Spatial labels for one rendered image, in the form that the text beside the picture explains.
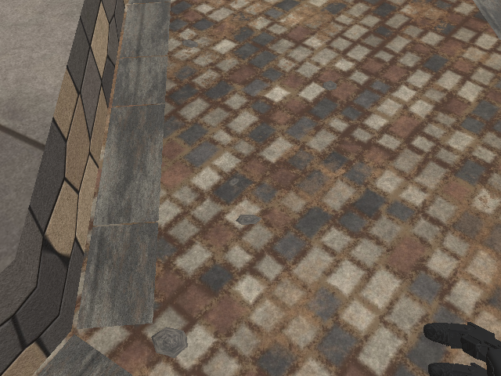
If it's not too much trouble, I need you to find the right robot hand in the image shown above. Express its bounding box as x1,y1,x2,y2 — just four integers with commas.
424,322,501,376

